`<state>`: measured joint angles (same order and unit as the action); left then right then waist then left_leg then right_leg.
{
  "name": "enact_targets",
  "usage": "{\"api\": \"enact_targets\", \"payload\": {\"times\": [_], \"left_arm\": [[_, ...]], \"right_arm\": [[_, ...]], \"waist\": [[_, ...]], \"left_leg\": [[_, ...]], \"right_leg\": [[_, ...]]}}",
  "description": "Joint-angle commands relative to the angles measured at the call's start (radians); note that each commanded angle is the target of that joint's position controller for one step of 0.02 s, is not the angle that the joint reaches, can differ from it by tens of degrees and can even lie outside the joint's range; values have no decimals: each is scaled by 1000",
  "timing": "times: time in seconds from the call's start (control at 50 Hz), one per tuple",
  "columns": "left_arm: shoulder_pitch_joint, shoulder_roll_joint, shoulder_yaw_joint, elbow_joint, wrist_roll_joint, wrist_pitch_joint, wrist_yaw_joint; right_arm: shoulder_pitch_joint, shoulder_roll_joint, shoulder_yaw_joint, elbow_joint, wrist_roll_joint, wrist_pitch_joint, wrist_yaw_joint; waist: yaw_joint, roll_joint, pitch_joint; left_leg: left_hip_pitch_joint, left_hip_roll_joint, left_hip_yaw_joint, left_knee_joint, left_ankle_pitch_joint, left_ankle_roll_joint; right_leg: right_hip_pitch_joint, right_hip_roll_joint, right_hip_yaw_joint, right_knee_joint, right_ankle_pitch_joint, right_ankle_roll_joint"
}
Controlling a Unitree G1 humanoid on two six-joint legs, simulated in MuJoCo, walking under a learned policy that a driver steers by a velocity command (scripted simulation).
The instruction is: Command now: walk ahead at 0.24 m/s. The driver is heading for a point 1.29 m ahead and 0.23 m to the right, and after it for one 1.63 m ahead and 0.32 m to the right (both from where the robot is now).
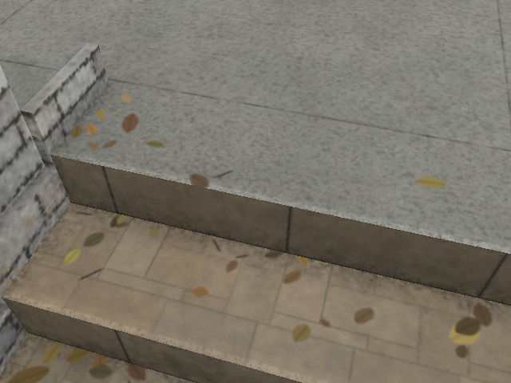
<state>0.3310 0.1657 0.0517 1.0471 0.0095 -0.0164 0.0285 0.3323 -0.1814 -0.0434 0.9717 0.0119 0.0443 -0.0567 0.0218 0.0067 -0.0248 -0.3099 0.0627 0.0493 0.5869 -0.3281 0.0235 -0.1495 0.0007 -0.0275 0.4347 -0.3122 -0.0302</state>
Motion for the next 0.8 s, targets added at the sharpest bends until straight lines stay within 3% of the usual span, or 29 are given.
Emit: {"api": "enact_targets", "payload": {"times": [0.02,0.06,0.1,0.12,0.14,0.16,0.18,0.22,0.26,0.3,0.32,0.36,0.38,0.42,0.44,0.46,0.48,0.5,0.52,0.54,0.56,0.58,0.6,0.64,0.66,0.68,0.72,0.76,0.8], "left_arm": [[6,198,46,-45,-14,-8,20],[-106,159,30,-89,-16,1,13],[-125,147,12,-101,-19,-9,0],[-162,98,-8,-117,-20,-35,-24],[-117,13,-32,-114,-41,-64,-31],[-126,17,-25,-93,-74,-94,-47],[-253,-20,-44,-169,-104,-111,-55],[-361,-69,-94,-316,-77,-120,-57],[-302,-102,-127,-370,-53,-96,-87],[-316,-90,-168,-464,-44,-75,-97],[-358,-51,-171,-477,-38,-56,-87],[-414,-49,-197,-503,-16,-54,-60],[-390,-1,-173,-470,-19,-54,-49],[-273,37,-149,-418,-6,-54,-43],[-188,77,-128,-403,-18,-53,-53],[-144,113,-106,-386,-22,-51,-62],[-24,192,-70,-333,-10,-46,-67],[138,315,-25,-239,27,-28,-65],[232,317,-11,-159,54,-1,-30],[144,184,-46,-142,41,-14,-31],[51,68,-76,-116,36,-17,-49],[6,-40,-102,-80,32,-27,-73],[-37,-99,-110,-56,32,-30,-88],[-82,-114,-111,-48,36,-27,-101],[-81,-78,-105,-55,48,-28,-103],[-86,-63,-106,-64,49,-34,-100],[-17,-7,-104,-44,49,-65,-97],[139,33,-94,-1,35,-75,-79],[323,48,-83,44,27,-62,-55]], "right_arm": [[-40,-36,7,-80,16,-52,18],[48,-52,5,-63,19,-66,35],[166,-93,-23,-14,10,-71,25],[338,-151,-42,17,-2,-70,16],[494,-275,-73,50,-9,-68,17],[488,-168,-40,58,-36,-85,9],[359,-123,-15,51,-56,-94,7],[269,-13,38,64,-69,-96,45],[231,53,69,88,-44,-86,64],[29,-11,76,34,-37,-99,63],[12,-20,83,33,-41,-113,58],[74,-85,75,61,12,-135,30],[143,-124,67,92,29,-135,32],[216,-238,36,125,14,-102,28],[223,-259,26,124,8,-89,21],[211,-241,23,116,13,-81,15],[107,-210,22,48,-1,-94,9],[101,-108,32,3,-16,-129,44],[-5,-21,35,-13,-7,-163,87],[-90,42,40,-103,18,-188,120],[-193,81,66,-200,30,-187,124],[-180,103,86,-232,15,-181,119],[-95,106,92,-226,10,-161,111],[-15,121,118,-222,21,-137,107],[-8,101,120,-221,27,-123,100],[-38,81,121,-237,16,-114,93],[-126,71,124,-263,-11,-98,66],[-150,107,134,-273,-8,-93,44],[-290,137,152,-314,8,-104,46]], "waist": [[1,-159,165],[-69,-113,131],[-127,2,97],[-193,129,20],[-207,408,-93],[-188,263,-52],[-138,213,81],[-91,18,103],[-28,-45,67],[73,-7,141],[64,21,146],[61,64,56],[57,78,-43],[120,217,-155],[157,283,-198],[170,306,-213],[220,236,-210],[208,-217,-288],[217,-329,-295],[134,-194,-131],[53,-129,47],[-23,-31,128],[-91,20,117],[-162,29,110],[-167,24,112],[-164,20,107],[-118,-32,79],[-61,-68,95],[43,-102,86]], "left_leg": [[-211,28,-16,220,-10,41],[-60,16,5,53,-44,88],[231,-65,49,-154,97,92],[434,98,-223,-307,70,142],[604,348,-725,-499,-70,335],[576,429,-874,-534,-145,416],[577,425,-699,-469,-33,356],[591,330,-379,-360,257,218],[451,278,-224,-348,135,129],[-81,170,-8,-509,20,96],[-287,115,63,-586,48,129],[-414,107,67,-793,267,209],[-280,101,95,-728,763,227],[225,177,112,-420,1738,211],[397,227,73,-274,1926,207],[491,242,56,-124,1916,198],[359,223,14,94,1839,215],[-43,43,-26,452,1107,178],[-351,-213,-260,1088,244,117],[-584,-205,-442,1417,185,137],[-732,-183,-385,1550,173,164],[-775,-160,-362,1587,216,178],[-776,-141,-363,1594,250,180],[-800,-118,-346,1575,285,170],[-829,-119,-300,1533,309,145],[-811,-113,-263,1472,370,118],[-815,-113,-166,1465,435,83],[-999,-89,-171,1548,375,60],[-1317,-59,-161,1662,257,48]], "right_leg": [[-115,-341,382,-290,-357,-232],[-172,-263,243,-226,-195,-188],[-311,-155,115,-31,47,-156],[-454,-53,-13,342,152,-98],[-688,97,-55,784,-99,-20],[-861,96,122,1369,-223,-2],[-1173,74,227,1785,-228,-38],[-1429,28,223,2110,-193,-82],[-1443,-16,226,2097,-187,-116],[-1143,-55,103,1693,-17,-95],[-954,-44,11,1532,112,-62],[-506,-85,-153,1205,151,-38],[-347,-26,-229,1138,115,-54],[-453,43,-229,1027,-198,-101],[-449,67,-183,868,-307,-124],[-411,81,-113,648,-284,-148],[-270,22,121,480,-250,-184],[31,-190,630,124,-183,-316],[73,-336,1127,-240,-327,-387],[-60,-368,1042,-216,-419,-295],[-227,-343,817,-124,-394,-226],[-321,-270,584,-56,-268,-156],[-351,-222,421,-28,-160,-96],[-394,-172,203,-23,12,-42],[-411,-167,131,-56,32,-58],[-471,-150,71,-79,16,-72],[-469,-141,41,-124,43,-127],[-297,-177,110,-132,-15,-156],[57,-248,234,-123,19,-157]]}}
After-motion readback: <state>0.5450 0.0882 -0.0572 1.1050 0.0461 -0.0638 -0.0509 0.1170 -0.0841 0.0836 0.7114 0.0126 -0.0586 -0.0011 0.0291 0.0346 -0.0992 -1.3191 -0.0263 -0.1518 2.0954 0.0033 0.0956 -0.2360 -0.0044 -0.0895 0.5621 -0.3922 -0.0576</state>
